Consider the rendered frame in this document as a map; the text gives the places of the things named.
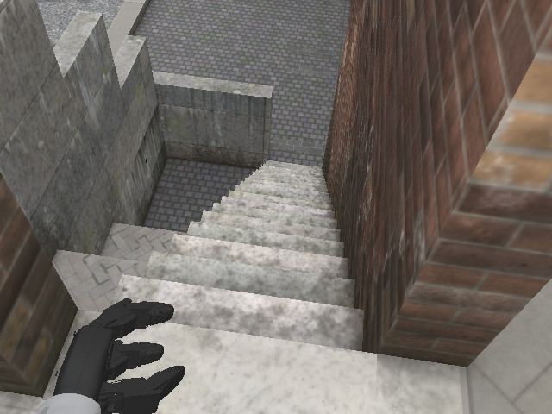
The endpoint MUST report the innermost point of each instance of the robot left hand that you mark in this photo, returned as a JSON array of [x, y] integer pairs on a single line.
[[94, 357]]

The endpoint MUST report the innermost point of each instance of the left robot forearm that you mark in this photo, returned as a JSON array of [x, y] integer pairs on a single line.
[[69, 403]]

